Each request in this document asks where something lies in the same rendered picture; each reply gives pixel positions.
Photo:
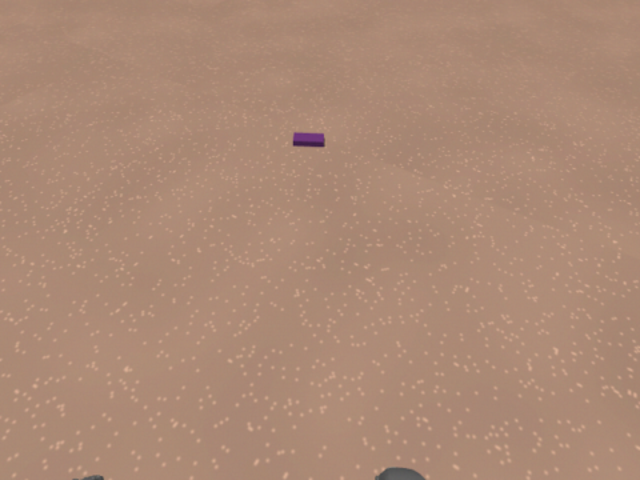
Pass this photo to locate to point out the small box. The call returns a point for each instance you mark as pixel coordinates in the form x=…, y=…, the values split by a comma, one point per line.
x=308, y=139

